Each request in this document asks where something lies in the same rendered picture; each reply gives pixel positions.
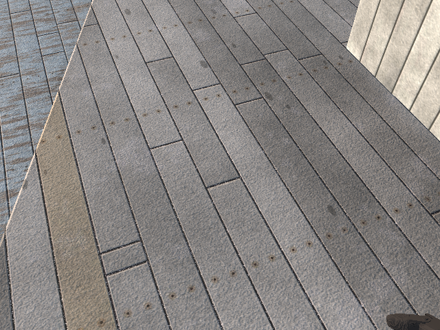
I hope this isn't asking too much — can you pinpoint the robot right hand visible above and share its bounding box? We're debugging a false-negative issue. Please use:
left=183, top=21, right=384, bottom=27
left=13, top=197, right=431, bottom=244
left=386, top=313, right=440, bottom=330

